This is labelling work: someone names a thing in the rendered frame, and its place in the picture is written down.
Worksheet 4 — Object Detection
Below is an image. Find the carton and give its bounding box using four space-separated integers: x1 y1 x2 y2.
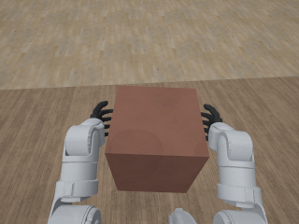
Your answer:
105 85 209 193

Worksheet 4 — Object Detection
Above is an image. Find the robot right thigh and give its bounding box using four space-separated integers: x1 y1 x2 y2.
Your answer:
168 211 197 224

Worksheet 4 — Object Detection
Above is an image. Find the robot right forearm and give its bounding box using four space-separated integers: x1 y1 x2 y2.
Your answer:
208 122 268 224

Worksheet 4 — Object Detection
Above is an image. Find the left robot upper arm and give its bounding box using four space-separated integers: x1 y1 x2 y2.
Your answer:
49 204 102 224

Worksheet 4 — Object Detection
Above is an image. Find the right robot upper arm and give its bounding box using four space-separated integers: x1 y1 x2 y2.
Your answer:
213 209 266 224

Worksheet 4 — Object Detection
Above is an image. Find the left robot hand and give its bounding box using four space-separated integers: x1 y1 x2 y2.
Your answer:
90 101 113 137

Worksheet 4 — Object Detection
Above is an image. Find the right robot hand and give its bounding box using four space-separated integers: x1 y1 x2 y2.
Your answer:
200 104 222 141

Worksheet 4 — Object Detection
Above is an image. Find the robot left forearm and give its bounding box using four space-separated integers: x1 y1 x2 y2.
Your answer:
47 118 106 224

